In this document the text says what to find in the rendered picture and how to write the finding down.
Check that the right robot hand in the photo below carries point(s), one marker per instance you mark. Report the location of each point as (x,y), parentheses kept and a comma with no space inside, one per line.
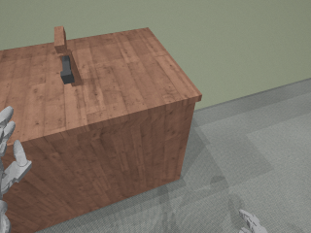
(252,222)

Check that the counter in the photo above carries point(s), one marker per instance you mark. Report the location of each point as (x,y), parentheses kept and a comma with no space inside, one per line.
(119,130)

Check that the tap lever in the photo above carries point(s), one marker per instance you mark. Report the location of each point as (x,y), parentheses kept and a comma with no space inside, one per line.
(66,73)

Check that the robot left forearm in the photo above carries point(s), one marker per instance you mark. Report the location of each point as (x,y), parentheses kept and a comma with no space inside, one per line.
(5,224)

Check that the left robot hand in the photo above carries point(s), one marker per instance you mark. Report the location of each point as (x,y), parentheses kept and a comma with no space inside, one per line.
(17,169)

